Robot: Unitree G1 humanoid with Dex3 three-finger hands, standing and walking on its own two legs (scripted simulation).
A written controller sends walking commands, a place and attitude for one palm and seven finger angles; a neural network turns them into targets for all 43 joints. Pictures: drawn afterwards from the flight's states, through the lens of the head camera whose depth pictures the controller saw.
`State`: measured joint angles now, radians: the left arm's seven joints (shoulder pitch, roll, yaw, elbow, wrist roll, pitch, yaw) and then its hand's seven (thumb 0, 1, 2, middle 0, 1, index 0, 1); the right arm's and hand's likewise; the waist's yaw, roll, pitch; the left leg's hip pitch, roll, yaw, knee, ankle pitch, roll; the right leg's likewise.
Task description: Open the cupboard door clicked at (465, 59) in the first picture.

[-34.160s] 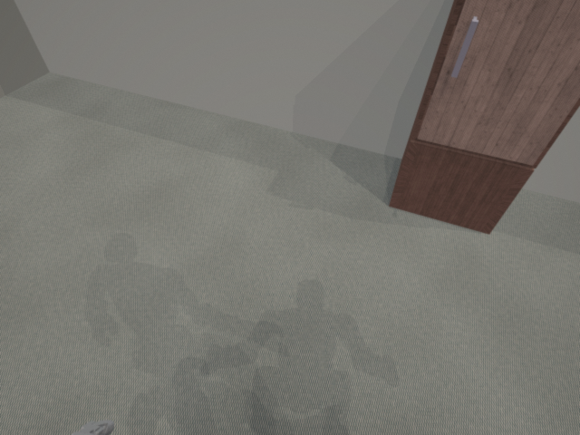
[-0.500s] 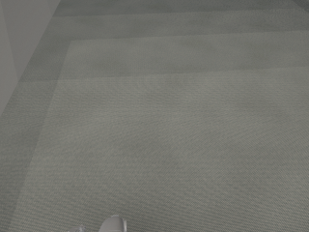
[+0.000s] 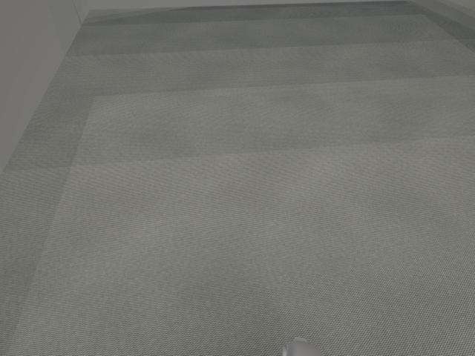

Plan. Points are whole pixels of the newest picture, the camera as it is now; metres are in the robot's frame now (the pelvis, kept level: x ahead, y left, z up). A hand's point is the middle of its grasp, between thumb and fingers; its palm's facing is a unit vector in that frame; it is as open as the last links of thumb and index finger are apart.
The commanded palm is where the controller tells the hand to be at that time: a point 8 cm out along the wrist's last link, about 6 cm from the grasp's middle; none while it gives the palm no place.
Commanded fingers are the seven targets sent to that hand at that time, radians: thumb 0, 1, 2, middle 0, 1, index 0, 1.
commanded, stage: walk to a spot facing it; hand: left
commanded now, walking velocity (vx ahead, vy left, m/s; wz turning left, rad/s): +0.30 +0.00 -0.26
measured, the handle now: out of the picture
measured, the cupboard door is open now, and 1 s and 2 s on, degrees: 38 38 38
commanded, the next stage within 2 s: turn to face it in 0.06 s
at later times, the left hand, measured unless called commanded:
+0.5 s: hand (183, 298) +0.26 +0.14 -0.19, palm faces +0.13 -0.97 -0.18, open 7.2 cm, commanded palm none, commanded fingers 0.00 0.90 0.90 -0.20 -0.30 -0.20 -0.30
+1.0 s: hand (189, 281) +0.29 +0.13 -0.16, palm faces +0.38 -0.88 -0.30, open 7.4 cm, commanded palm none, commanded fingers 0.00 0.90 0.90 -0.20 -0.30 -0.20 -0.30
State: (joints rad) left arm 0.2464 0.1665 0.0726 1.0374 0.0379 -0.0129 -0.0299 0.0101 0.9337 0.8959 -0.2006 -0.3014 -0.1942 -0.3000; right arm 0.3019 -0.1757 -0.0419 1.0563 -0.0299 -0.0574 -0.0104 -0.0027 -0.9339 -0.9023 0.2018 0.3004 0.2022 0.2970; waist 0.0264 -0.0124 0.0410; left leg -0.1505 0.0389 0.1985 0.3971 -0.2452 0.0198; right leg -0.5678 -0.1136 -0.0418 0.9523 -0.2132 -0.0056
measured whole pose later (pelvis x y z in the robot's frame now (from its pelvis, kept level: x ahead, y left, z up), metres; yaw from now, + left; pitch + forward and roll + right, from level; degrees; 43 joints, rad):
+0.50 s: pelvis +0.21 -0.04 -0.01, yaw +7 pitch +0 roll -1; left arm 0.18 0.19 0.06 1.02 0.02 -0.04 0.02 -0.01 0.95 0.90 -0.21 -0.30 -0.20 -0.30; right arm 0.23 -0.17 -0.04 1.03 -0.02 0.02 0.01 0.01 -0.94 -0.90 0.20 0.30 0.20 0.30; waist -0.03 -0.03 0.07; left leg -0.44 0.06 0.15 0.68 -0.25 -0.03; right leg -0.14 -0.09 -0.28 0.55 -0.38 0.00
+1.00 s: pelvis +0.28 -0.09 -0.01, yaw +24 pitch +2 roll +2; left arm 0.18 0.20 0.05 0.88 0.03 0.00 0.02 0.00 0.91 0.90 -0.20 -0.30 -0.20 -0.30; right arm 0.13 -0.26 -0.09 0.92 -0.02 0.07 0.02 0.00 -0.91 -0.90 0.20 0.30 0.20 0.30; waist -0.01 0.03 0.08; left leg -0.56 -0.02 -0.01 1.08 -0.45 -0.05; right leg -0.27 -0.07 -0.09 0.59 -0.35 0.00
